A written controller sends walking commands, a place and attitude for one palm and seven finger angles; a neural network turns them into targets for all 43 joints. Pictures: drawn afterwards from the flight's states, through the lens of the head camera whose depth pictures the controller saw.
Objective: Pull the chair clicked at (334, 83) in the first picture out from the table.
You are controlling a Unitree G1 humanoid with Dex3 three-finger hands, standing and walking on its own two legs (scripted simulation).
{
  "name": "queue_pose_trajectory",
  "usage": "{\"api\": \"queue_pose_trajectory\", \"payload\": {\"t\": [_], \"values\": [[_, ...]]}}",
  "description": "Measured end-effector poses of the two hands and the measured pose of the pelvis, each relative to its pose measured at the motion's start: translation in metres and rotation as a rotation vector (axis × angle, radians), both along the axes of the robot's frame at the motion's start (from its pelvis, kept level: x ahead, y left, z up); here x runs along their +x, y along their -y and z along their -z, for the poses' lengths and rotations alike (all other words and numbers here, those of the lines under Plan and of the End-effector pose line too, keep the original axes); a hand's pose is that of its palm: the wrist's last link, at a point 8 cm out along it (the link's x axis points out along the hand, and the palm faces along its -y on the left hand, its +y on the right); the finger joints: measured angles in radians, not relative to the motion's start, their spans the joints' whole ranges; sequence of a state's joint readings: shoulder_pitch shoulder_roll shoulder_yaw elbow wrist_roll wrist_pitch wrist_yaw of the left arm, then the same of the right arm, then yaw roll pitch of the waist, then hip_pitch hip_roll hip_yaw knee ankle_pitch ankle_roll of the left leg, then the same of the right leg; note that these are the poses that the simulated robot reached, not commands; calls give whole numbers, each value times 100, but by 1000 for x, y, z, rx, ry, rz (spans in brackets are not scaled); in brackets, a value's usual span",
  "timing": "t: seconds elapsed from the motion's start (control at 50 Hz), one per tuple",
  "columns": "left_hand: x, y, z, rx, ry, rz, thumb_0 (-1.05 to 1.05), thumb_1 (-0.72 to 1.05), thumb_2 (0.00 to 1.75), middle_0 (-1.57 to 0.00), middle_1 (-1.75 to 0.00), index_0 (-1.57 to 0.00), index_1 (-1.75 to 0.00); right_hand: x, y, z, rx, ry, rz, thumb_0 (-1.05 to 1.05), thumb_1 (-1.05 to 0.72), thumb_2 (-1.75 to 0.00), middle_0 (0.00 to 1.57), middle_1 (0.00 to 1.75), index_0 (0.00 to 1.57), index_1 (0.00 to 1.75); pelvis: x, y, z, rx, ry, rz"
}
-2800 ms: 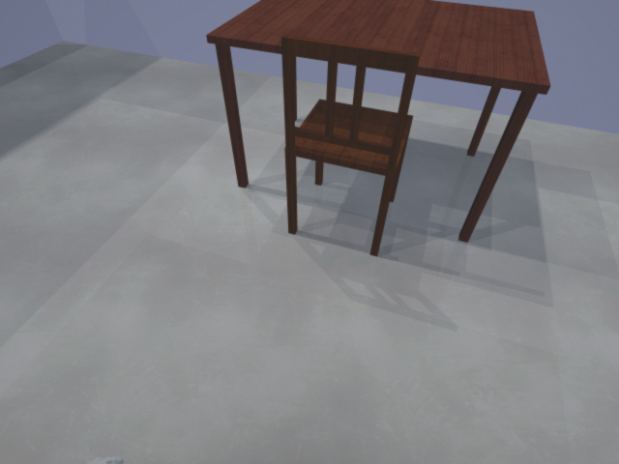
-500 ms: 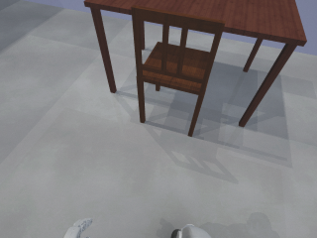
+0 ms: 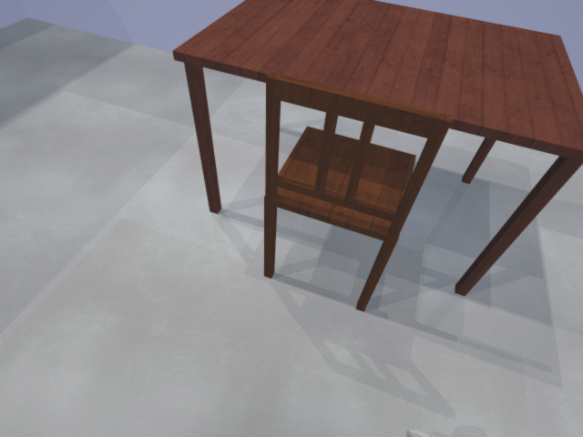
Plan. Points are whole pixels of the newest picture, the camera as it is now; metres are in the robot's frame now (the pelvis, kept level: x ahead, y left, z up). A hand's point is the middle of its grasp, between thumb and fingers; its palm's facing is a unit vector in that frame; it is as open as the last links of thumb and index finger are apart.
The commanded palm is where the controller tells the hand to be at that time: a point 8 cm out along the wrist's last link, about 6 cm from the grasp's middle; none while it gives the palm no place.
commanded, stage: turn to face it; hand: left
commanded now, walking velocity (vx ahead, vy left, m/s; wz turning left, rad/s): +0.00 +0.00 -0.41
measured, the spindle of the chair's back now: (325, 154) +0.78 -0.01 -0.09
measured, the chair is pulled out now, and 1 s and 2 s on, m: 0.00 0.00 0.00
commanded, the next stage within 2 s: take the last steps up to it in 0.42 s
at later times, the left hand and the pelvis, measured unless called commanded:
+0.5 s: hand out of the picture +0.13 +0.17 -0.17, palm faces -0.11 -0.98 -0.19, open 7.4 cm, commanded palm none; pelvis +0.04 -0.01 +0.00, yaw -10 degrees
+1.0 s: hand (249, 388) +0.22 +0.09 -0.16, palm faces -0.29 -0.94 -0.16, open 7.4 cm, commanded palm none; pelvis +0.09 -0.05 +0.00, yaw -15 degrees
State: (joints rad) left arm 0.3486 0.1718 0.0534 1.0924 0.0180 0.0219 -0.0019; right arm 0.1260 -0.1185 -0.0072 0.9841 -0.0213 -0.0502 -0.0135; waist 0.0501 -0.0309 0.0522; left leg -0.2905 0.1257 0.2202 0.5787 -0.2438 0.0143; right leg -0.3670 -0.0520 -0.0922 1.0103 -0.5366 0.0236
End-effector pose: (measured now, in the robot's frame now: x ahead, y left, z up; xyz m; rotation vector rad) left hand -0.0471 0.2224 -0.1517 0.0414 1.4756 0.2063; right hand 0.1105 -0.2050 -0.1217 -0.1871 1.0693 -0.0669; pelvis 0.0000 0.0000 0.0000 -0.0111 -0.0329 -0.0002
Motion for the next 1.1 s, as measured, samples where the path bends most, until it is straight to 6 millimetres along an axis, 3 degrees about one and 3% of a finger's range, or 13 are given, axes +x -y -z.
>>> {"api": "queue_pose_trajectory", "payload": {"t": [0.08, 0.2, 0.32, 0.44, 0.56, 0.7, 0.82, 0.96, 1.02, 1.1], "values": [[39, 1, -9, 21, 38, 57, 1, 91, 90, -20, -30, -20, -30, -7, 18, 4, 2, -26, 82, -2, -94, -90, 20, 30, 20, 30, 9, 4, -3, 8, -8, 40], [100, 9, -11, 84, 161, 138, 1, 91, 90, -20, -30, -20, -30, -33, 56, 32, 6, -137, 166, -1, -93, -90, 20, 30, 20, 30, 21, 22, 11, 23, -8, 75], [137, 17, -23, 86, 200, 192, 1, 91, 89, -20, -30, -20, -30, -53, 68, 22, -14, -210, 224, 1, -92, -90, 19, 30, 20, 30, 31, 24, -1, 18, -21, 112], [167, 11, -21, 57, 212, 251, 1, 91, 89, -20, -30, -20, -30, -61, 58, 8, -32, -203, 278, 1, -92, -90, 19, 30, 20, 30, 38, 16, -6, 9, -30, 158], [192, -6, -5, 23, 220, 280, 1, 91, 89, -20, -30, -20, -30, -73, 32, 2, -59, -197, 312, 1, -91, -90, 19, 30, 20, 30, 43, -2, -1, -7, -20, 198], [213, -7, -16, -2, 210, 358, 1, 91, 90, -20, -30, -20, -30, -105, 6, -8, -28, -250, 367, 1, -91, -90, 20, 30, 20, 30, 53, -8, -14, -11, -31, 238], [235, 15, -21, -17, 203, 419, 1, 91, 90, -19, -30, -20, -30, -143, -4, -7, 19, -344, 445, 1, -91, -90, 20, 30, 20, 30, 64, 3, -17, -4, -33, 261], [272, 70, -20, -26, 256, 469, 1, 91, 90, -19, -30, -20, -30, -182, 4, 9, 98, -498, 513, 1, -91, -90, 20, 30, 20, 30, 82, 37, -6, 25, -28, 274], [277, 87, -18, -21, 294, 436, 1, 91, 90, -20, -30, -20, -30, -178, 18, 18, 119, -544, 494, 1, -91, -90, 20, 30, 20, 30, 92, 51, 0, 10, -16, 258], [276, 80, -27, 36, 304, 364, -2, 95, 89, -20, -30, -20, -30, -130, 51, 16, 97, -478, 455, 1, -91, -90, 20, 30, 20, 30, 111, 65, -7, 9, -18, 251]]}}
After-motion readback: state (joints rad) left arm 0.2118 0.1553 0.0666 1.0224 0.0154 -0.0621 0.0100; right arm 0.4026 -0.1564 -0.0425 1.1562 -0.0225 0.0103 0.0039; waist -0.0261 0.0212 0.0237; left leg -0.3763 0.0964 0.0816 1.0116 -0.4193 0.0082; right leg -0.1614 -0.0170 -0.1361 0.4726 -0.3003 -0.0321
